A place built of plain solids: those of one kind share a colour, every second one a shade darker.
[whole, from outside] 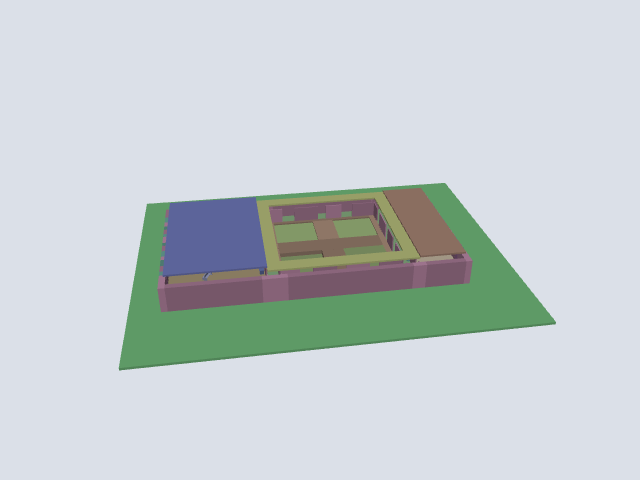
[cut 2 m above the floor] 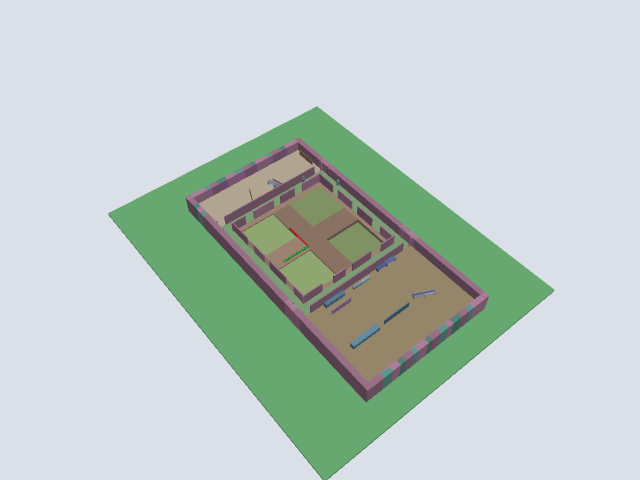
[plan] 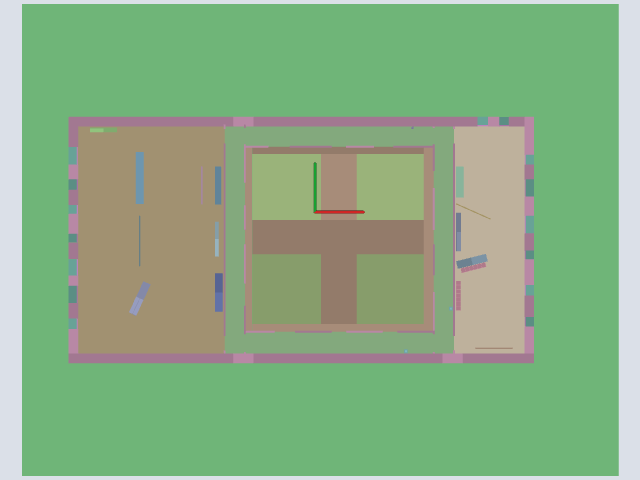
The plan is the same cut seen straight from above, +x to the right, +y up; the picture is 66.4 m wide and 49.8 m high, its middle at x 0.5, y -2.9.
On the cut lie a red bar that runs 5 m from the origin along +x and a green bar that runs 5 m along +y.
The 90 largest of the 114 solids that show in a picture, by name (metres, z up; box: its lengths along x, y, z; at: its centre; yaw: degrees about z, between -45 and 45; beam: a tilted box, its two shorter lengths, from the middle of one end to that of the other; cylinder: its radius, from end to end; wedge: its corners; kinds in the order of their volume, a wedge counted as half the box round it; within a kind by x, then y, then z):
{
 "ground_under_all_1": {"box": [61.9, 48.96, 0.4], "at": [0.54, -2.9, -1.82]},
 "wall_1": {"box": [1.0, 3.54, 4.27], "at": [-25.09, -13.91, 0.47]},
 "wall_2": {"box": [1.0, 1.6, 4.27], "at": [-25.09, -10.23, 0.47]},
 "wall_3": {"box": [1.0, 1.05, 4.27], "at": [-25.09, -7.11, 0.47]},
 "wall_4": {"box": [1.0, 1.74, 4.27], "at": [-25.09, -4.01, 0.47]},
 "wall_5": {"box": [1.0, 2.08, 4.27], "at": [-25.09, -1.21, 0.47]},
 "wall_6": {"box": [1.0, 1.57, 4.27], "at": [-25.09, 1.52, 0.47]},
 "wall_7": {"box": [1.0, 1.54, 4.27], "at": [-25.09, 4.17, 0.47]},
 "wall_8": {"box": [1.0, 3.13, 4.27], "at": [-25.09, 8.31, 0.47]},
 "wall_9": {"box": [17.1, 1.0, 4.27], "at": [-17.04, -15.18, 0.47]},
 "wall_10": {"box": [17.1, 1.0, 4.27], "at": [-17.04, 9.38, 0.47]},
 "wall_11": {"box": [0.2, 19.98, 4.27], "at": [-9.39, -2.86, 0.47]},
 "wall_12": {"box": [3.9, 1.0, 4.27], "at": [-8.34, -15.18, 0.47]},
 "wall_13": {"box": [3.9, 1.0, 4.27], "at": [-8.34, 9.38, 0.47]},
 "wall_14": {"box": [0.2, 2.95, 4.27], "at": [-7.29, -11.2, 0.47]},
 "wall_15": {"box": [0.2, 4.08, 4.27], "at": [-7.29, -5.39, 0.47]},
 "wall_16": {"box": [0.2, 4.08, 4.27], "at": [-7.29, -5.39, 0.47]},
 "wall_17": {"box": [0.2, 2.55, 4.27], "at": [-7.29, -0.57, 0.47]},
 "wall_18": {"box": [0.2, 2.55, 4.27], "at": [-7.29, -0.57, 0.47]},
 "wall_19": {"box": [0.2, 3.83, 4.27], "at": [-7.29, 4.96, 0.47]},
 "wall_20": {"box": [0.2, 3.98, 4.27], "at": [-7.29, 5.04, 0.47]},
 "wall_21": {"box": [2.55, 0.2, 4.27], "at": [-6.12, 6.78, 0.47]},
 "wall_22": {"box": [3.2, 0.2, 4.27], "at": [-5.79, -12.43, 0.47]},
 "wall_23": {"box": [4.35, 0.2, 4.27], "at": [-0.47, 6.78, 0.47]},
 "wall_24": {"box": [3.8, 0.2, 4.27], "at": [-0.19, -12.43, 0.47]},
 "wall_25": {"box": [21.4, 1.0, 4.27], "at": [2.51, -15.18, 0.47]},
 "wall_26": {"box": [21.4, 1.0, 4.27], "at": [2.51, 9.38, 0.47]},
 "wall_27": {"box": [2.9, 0.2, 4.27], "at": [4.66, 6.78, 0.47]},
 "wall_28": {"box": [3.8, 0.2, 4.27], "at": [5.11, -12.43, 0.47]},
 "wall_29": {"box": [4.3, 0.2, 4.27], "at": [10.26, 6.78, 0.47]},
 "wall_30": {"box": [3.9, 0.2, 4.27], "at": [10.46, -12.43, 0.47]},
 "wall_31": {"box": [0.2, 4.23, 4.27], "at": [12.31, -10.41, 0.47]},
 "wall_32": {"box": [0.2, 3.2, 4.27], "at": [12.31, -4.95, 0.47]},
 "wall_33": {"box": [0.2, 3.2, 4.27], "at": [12.31, -4.95, 0.47]},
 "wall_34": {"box": [0.2, 4.35, 4.27], "at": [12.31, 0.33, 0.47]},
 "wall_35": {"box": [0.2, 4.35, 4.27], "at": [12.31, 0.33, 0.47]},
 "wall_36": {"box": [0.2, 2.63, 4.27], "at": [12.31, 5.56, 0.47]},
 "wall_37": {"box": [3.9, 1.0, 4.27], "at": [13.36, -15.18, 0.47]},
 "wall_38": {"box": [3.9, 1.0, 4.27], "at": [13.36, 9.38, 0.47]},
 "wall_39": {"box": [0.2, 19.98, 4.27], "at": [14.41, -2.86, 0.47]},
 "wall_40": {"box": [3.33, 1.0, 4.27], "at": [15.17, 9.38, 0.47]},
 "wall_41": {"box": [9.2, 1.0, 4.27], "at": [18.11, -15.18, 0.47]},
 "wall_42": {"box": [1.15, 1.0, 4.27], "at": [18.51, 9.38, 0.47]},
 "wall_43": {"box": [2.62, 1.0, 4.27], "at": [21.4, 9.38, 0.47]},
 "wall_44": {"box": [1.0, 3.79, 4.27], "at": [22.21, -13.78, 0.47]},
 "wall_45": {"box": [1.0, 2.22, 4.27], "at": [22.21, -9.78, 0.47]},
 "wall_46": {"box": [1.0, 2.67, 4.27], "at": [22.21, -6.23, 0.47]},
 "wall_47": {"box": [1.0, 1.8, 4.27], "at": [22.21, -3.1, 0.47]},
 "wall_48": {"box": [1.0, 2.0, 4.27], "at": [22.21, 0.6, 0.47]},
 "wall_49": {"box": [1.0, 1.54, 4.27], "at": [22.21, 4.17, 0.47]},
 "wall_50": {"box": [1.0, 3.93, 4.27], "at": [22.21, 7.91, 0.47]},
 "floor_refectory_1": {"box": [15.3, 23.75, 1.67], "at": [-17.04, -2.9, -0.83]},
 "floor_corr_1": {"box": [2.1, 23.75, 1.67], "at": [-8.34, -2.9, -0.83]},
 "floor_corr_2": {"box": [19.6, 2.35, 1.67], "at": [2.51, -13.6, -0.83]},
 "floor_corr_3": {"box": [19.6, 2.2, 1.67], "at": [2.51, 7.88, -0.83]},
 "floor_corr_4": {"box": [2.1, 23.75, 1.67], "at": [13.36, -2.9, -0.83]},
 "floor_gang_1": {"box": [0.75, 19.2, 1.67], "at": [-6.92, -2.83, -0.83]},
 "floor_gang_2": {"box": [17.8, 0.8, 1.67], "at": [2.36, -12.03, -0.83]},
 "floor_gang_3": {"box": [17.8, 3.55, 1.67], "at": [2.36, -2.6, -0.83]},
 "floor_gang_4": {"box": [17.8, 0.75, 1.67], "at": [2.36, 6.4, -0.83]},
 "floor_gang_5": {"box": [3.7, 7.25, 1.67], "at": [2.46, -8.0, -0.83]},
 "floor_gang_6": {"box": [3.7, 6.85, 1.67], "at": [2.46, 2.6, -0.83]},
 "floor_gang_7": {"box": [1.05, 19.2, 1.67], "at": [11.78, -2.83, -0.83]},
 "floor_breakhall_1": {"box": [7.4, 23.75, 1.67], "at": [18.11, -2.9, -0.83]},
 "step_tier_1": {"box": [7.15, 7.25, 0.95], "at": [-2.97, -8.0, -1.2]},
 "step_tier_2": {"box": [7.15, 6.85, 1.43], "at": [-2.97, 2.6, -0.95]},
 "step_tier_3": {"box": [6.95, 7.25, 1.67], "at": [7.78, -8.0, -0.83]},
 "step_tier_4": {"box": [6.95, 6.85, 1.45], "at": [7.78, 2.6, -0.94]},
 "ceil_refectory_1": {"box": [15.3, 23.75, 0.3], "at": [-17.04, -2.9, 4.15]},
 "wall_mass_1": {"box": [0.85, 1.1, 4.27], "at": [-25.16, -11.59, 0.47]},
 "wall_mass_2": {"box": [0.85, 1.8, 4.27], "at": [-25.16, -8.54, 0.47]},
 "wall_mass_3": {"box": [0.85, 1.7, 4.27], "at": [-25.16, -5.74, 0.47]},
 "wall_mass_4": {"box": [0.85, 0.9, 4.27], "at": [-25.16, -2.69, 0.47]},
 "wall_mass_5": {"box": [0.85, 0.9, 4.27], "at": [-25.16, 0.28, 0.47]},
 "wall_mass_6": {"box": [0.85, 1.1, 4.27], "at": [-25.16, 2.85, 0.47]},
 "wall_mass_7": {"box": [0.85, 1.8, 4.27], "at": [-25.16, 5.84, 0.47]},
 "wall_mass_8": {"box": [1.1, 0.85, 4.27], "at": [17.39, 9.45, 0.47]},
 "wall_mass_9": {"box": [1.0, 0.85, 4.27], "at": [19.59, 9.45, 0.47]},
 "wall_mass_10": {"box": [0.85, 1.0, 4.27], "at": [22.28, -11.38, 0.47]},
 "wall_mass_11": {"box": [0.85, 1.1, 4.27], "at": [22.28, -8.12, 0.47]},
 "wall_mass_12": {"box": [0.85, 0.9, 4.27], "at": [22.28, -4.45, 0.47]},
 "wall_mass_13": {"box": [0.85, 1.8, 4.27], "at": [22.28, -1.29, 0.47]},
 "wall_mass_14": {"box": [0.85, 1.8, 4.27], "at": [22.28, 2.5, 0.47]},
 "wall_mass_15": {"box": [0.85, 1.0, 4.27], "at": [22.28, 5.45, 0.47]},
 "ceil_corr_1": {"box": [2.1, 23.75, 0.3], "at": [-8.34, -2.9, 3.4]},
 "ceil_corr_2": {"box": [19.6, 2.35, 0.3], "at": [2.51, -13.6, 3.4]},
 "ceil_corr_3": {"box": [19.6, 2.2, 0.3], "at": [2.51, 7.88, 3.4]},
 "ceil_corr_4": {"box": [2.1, 23.75, 0.3], "at": [13.36, -2.9, 3.4]},
 "ceil_breakhall_1": {"box": [7.4, 23.75, 0.3], "at": [18.11, -2.9, 3.65]},
 "rail_board_ref_1": {"box": [0.12, 5.25, 2.77], "at": [-18.2, -3.0, -0.28]}
}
